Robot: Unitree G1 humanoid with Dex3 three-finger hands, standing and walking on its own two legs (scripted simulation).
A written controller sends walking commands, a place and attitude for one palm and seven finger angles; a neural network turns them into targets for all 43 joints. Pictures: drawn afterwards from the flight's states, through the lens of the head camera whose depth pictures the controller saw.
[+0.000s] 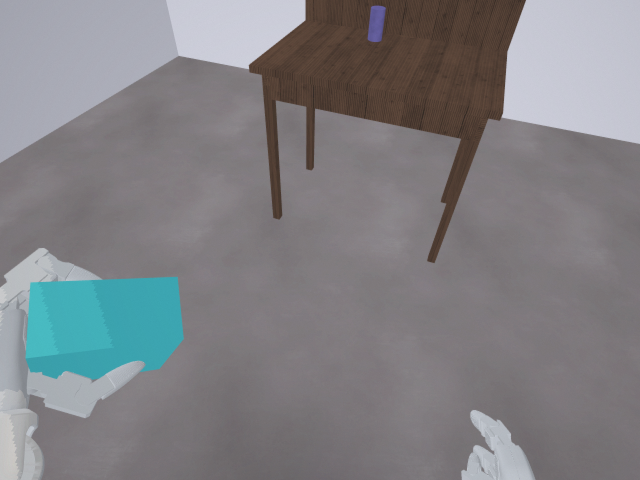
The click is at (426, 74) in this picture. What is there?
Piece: table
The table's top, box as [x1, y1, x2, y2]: [249, 20, 506, 120]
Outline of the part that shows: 249,64 250,72 498,120 502,113 506,51 383,32 382,39 379,42 371,42 367,39 368,30 305,20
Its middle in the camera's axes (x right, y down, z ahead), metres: +0.23 -0.63 +1.38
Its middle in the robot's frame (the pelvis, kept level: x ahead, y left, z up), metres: +1.47 -0.14 -0.07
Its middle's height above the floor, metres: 0.70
